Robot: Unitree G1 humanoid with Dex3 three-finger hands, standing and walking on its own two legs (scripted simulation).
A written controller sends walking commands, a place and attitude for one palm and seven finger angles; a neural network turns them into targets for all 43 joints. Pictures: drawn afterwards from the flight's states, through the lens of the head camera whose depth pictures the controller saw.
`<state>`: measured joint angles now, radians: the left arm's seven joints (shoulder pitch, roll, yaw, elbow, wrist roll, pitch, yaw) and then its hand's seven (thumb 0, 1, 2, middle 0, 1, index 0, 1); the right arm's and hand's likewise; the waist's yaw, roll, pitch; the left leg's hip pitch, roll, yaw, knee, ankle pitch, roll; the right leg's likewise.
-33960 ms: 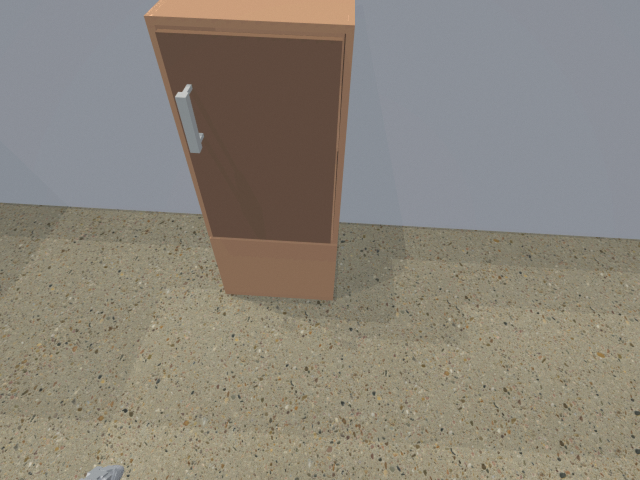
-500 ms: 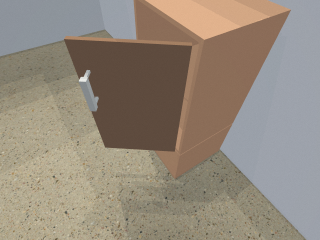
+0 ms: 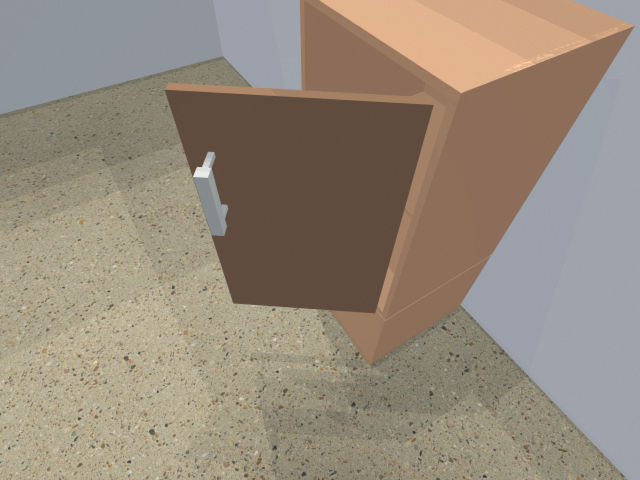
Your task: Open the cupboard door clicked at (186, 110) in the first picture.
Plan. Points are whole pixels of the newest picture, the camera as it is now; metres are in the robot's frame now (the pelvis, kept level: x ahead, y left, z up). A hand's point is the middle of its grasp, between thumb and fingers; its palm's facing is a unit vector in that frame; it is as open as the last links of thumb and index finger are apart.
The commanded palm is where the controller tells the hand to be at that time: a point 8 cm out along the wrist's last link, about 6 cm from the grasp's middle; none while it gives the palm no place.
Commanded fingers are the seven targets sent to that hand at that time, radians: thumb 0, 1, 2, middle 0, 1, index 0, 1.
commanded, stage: come to a stop and stand still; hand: left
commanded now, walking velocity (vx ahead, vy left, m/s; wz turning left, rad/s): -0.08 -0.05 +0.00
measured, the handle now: (214, 194) +0.52 +0.22 +0.01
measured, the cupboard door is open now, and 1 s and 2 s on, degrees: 54 54 54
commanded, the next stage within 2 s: look again from close up in 1.78 s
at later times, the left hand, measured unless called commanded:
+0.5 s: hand out of the picture +0.02 +0.16 -0.16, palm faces +0.03 -0.98 -0.20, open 7.3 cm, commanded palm none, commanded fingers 0.00 0.90 0.90 -0.20 -0.30 -0.20 -0.30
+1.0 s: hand out of the picture +0.01 +0.18 -0.17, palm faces +0.06 -0.98 -0.17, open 7.4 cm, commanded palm none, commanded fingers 0.00 0.90 0.90 -0.20 -0.30 -0.20 -0.30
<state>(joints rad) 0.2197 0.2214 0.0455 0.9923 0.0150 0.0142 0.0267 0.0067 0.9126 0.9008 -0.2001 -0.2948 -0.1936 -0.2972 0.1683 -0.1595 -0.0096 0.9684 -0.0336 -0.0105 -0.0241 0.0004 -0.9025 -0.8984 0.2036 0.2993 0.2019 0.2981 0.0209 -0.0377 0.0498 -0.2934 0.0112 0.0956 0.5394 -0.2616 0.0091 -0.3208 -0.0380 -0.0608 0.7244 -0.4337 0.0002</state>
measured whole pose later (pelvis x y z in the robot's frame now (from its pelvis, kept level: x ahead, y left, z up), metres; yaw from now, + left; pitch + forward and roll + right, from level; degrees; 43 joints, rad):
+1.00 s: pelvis +0.00 +0.01 +0.00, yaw +0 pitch -2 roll -1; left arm 0.33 0.16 0.00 1.02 0.02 -0.01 0.05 0.01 0.91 0.90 -0.20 -0.30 -0.20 -0.30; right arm 0.23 -0.15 -0.02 1.03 -0.02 -0.01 -0.03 0.00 -0.91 -0.90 0.20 0.30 0.20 0.30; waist 0.02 -0.02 0.01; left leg -0.23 0.03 0.05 0.56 -0.29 0.01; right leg -0.17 0.01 -0.09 0.52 -0.30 -0.02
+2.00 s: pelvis -0.02 +0.07 +0.01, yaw -1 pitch -2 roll +0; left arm 0.38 0.11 0.00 1.10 0.02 0.00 0.05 0.00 0.91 0.90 -0.20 -0.29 -0.19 -0.30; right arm 0.28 -0.12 -0.02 1.14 -0.01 0.00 -0.03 0.01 -0.91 -0.90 0.20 0.30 0.20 0.30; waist 0.01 -0.02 0.03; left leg -0.20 -0.06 0.11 0.40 -0.18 0.09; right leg -0.18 -0.08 -0.02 0.43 -0.21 0.06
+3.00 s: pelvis -0.02 -0.01 -0.08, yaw +3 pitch +12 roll -1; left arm 0.54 0.23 0.20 0.02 -0.27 -0.48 -0.26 0.02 0.50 0.73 -0.24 -0.56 -0.23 -0.56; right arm 0.12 -0.25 -0.05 0.47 0.02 -0.20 -0.04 0.01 -0.90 -0.90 0.20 0.30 0.20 0.30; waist 0.04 -0.03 -0.14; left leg -0.87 0.04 -0.03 1.16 -0.51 -0.03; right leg -0.79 0.01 -0.13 1.14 -0.57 -0.07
